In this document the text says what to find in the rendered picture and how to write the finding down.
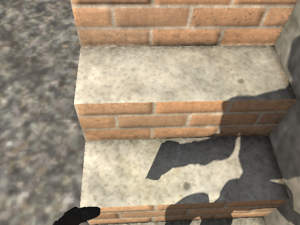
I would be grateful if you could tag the left robot hand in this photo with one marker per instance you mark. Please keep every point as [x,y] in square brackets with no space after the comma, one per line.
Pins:
[76,215]

